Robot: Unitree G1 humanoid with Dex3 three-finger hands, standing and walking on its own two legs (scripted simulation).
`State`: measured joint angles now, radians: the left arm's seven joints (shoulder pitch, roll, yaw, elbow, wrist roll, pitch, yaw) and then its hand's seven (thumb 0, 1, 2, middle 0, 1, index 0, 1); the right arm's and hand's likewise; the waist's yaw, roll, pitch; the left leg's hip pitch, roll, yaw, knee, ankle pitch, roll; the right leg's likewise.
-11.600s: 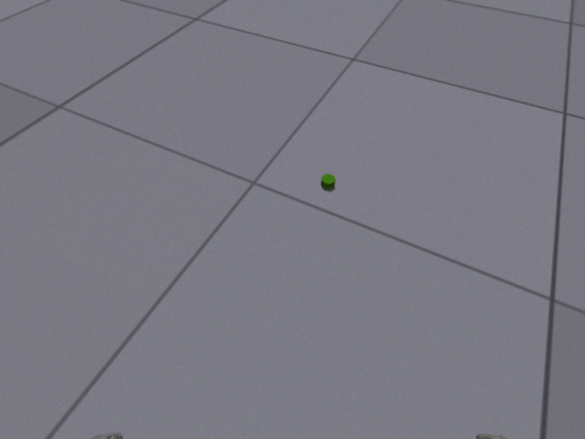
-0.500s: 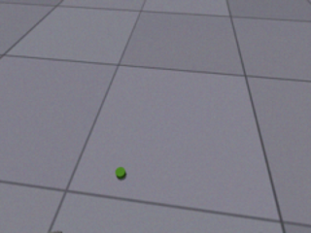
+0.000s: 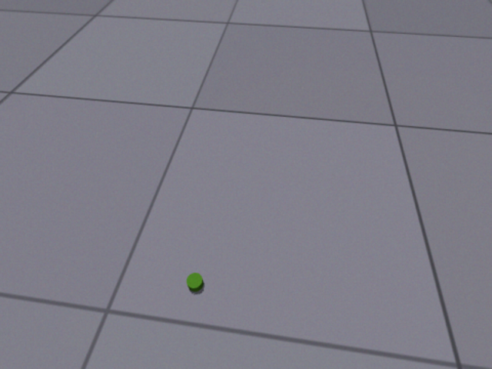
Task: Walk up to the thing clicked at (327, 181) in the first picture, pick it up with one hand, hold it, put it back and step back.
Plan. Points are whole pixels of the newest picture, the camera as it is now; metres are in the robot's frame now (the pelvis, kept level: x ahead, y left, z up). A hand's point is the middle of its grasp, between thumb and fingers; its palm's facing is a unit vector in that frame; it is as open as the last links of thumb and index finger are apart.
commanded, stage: walk up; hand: left
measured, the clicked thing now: (195, 282) +0.52 +0.23 -0.75
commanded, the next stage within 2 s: none
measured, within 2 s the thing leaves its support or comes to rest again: neither
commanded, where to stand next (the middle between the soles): +0.13 +0.00 m, yaw -1 degrees
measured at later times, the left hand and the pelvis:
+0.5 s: hand (132, 298) +0.26 +0.25 -0.16, palm faces -0.05 -0.94 -0.33, open 7.4 cm; pelvis +0.12 +0.01 -0.02, yaw +0 degrees
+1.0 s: hand (87, 368) +0.14 +0.31 -0.18, palm faces -0.04 -0.94 -0.33, open 7.4 cm; pelvis +0.06 +0.03 -0.01, yaw -2 degrees
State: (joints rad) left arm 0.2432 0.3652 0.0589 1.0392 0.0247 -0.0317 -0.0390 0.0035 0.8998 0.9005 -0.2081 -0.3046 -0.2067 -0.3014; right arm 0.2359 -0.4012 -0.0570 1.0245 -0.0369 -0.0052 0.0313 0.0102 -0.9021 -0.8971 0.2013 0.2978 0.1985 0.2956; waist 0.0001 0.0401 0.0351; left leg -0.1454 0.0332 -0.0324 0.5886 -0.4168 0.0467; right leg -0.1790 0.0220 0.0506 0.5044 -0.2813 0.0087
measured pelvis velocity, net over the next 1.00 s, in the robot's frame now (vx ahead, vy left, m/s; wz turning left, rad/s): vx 0.06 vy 0.03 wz -0.03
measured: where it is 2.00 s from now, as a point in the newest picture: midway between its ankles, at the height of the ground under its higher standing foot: outside the picture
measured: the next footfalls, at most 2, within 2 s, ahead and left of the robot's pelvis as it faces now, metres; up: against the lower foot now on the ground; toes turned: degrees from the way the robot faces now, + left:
right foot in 0.40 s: +0.28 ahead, -0.08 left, +0.00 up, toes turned -2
left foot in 0.74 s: +0.12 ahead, +0.13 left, +0.00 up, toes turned -4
